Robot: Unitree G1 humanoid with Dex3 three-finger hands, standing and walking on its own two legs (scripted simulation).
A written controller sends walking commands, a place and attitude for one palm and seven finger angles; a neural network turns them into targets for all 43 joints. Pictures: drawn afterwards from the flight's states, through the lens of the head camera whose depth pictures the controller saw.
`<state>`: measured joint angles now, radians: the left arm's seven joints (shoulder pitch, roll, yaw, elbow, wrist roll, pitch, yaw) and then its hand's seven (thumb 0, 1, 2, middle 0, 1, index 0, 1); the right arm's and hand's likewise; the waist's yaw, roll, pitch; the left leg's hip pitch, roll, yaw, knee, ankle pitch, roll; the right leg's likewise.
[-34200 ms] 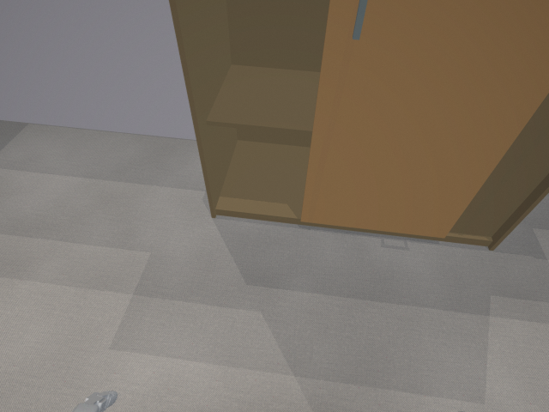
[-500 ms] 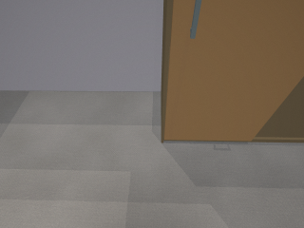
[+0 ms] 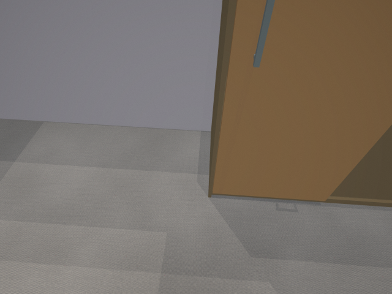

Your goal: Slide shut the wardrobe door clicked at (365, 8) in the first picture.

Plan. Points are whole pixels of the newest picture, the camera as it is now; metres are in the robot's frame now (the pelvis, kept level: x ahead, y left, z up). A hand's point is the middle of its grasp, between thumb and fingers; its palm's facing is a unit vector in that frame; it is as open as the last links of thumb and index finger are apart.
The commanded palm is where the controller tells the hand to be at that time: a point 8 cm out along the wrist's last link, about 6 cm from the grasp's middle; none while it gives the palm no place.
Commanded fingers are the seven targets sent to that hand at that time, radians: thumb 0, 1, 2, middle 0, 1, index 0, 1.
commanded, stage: let the arm hang, fingers relaxed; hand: right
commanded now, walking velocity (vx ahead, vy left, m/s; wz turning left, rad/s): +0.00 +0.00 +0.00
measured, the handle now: (268, 3) +0.74 -0.12 +0.27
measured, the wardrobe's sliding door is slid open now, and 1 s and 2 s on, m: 0.00 0.00 0.00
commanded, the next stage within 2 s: look to check the result in 0.12 s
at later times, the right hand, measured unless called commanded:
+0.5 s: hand out of the picture +0.02 -0.18 -0.18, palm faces +0.00 +0.97 -0.23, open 7.4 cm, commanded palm none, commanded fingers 0.00 -0.90 -0.90 0.20 0.30 0.20 0.30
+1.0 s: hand out of the picture +0.08 -0.22 -0.16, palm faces -0.02 +0.95 -0.32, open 7.4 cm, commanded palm none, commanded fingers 0.00 -0.90 -0.90 0.20 0.30 0.20 0.30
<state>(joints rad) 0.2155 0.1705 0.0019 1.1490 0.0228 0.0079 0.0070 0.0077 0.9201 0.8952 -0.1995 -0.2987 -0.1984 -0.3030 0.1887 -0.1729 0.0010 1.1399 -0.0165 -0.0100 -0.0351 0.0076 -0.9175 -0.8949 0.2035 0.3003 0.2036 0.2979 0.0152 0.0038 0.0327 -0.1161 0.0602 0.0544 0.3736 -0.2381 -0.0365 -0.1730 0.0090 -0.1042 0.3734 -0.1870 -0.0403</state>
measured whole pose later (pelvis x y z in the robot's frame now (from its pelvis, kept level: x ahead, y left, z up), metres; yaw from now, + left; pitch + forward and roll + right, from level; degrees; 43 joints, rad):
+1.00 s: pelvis +0.02 +0.01 +0.00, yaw +0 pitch -1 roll +0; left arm 0.12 0.29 0.01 1.13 0.02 0.00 0.00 0.01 0.91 0.90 -0.20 -0.30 -0.20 -0.30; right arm 0.13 -0.30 -0.01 1.14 -0.02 -0.02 -0.02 0.01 -0.91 -0.89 0.20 0.30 0.21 0.30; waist 0.01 0.00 0.06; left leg -0.04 0.04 0.06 0.29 -0.22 -0.02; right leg -0.11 -0.01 -0.09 0.31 -0.18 -0.02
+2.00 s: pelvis +0.03 +0.03 +0.01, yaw +0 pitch -1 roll +0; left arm 0.10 0.33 0.00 1.13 0.01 0.00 -0.01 0.01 0.91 0.89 -0.20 -0.30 -0.20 -0.30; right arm 0.11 -0.33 -0.01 1.14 -0.02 -0.02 -0.01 0.01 -0.91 -0.89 0.21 0.30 0.21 0.30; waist 0.01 -0.01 0.06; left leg 0.00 0.01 0.06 0.25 -0.22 0.01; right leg -0.07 -0.03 -0.09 0.27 -0.17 0.01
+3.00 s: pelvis +0.02 +0.04 +0.01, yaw +1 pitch -2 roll +0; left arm 0.10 0.34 0.00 1.14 0.02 0.00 -0.01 0.01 0.91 0.89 -0.20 -0.30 -0.20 -0.30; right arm 0.11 -0.34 0.00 1.14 -0.02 -0.02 -0.01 0.01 -0.91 -0.89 0.21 0.30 0.21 0.30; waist 0.01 0.00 0.07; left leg -0.01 0.00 0.06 0.24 -0.20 0.01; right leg -0.07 -0.04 -0.10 0.26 -0.16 0.02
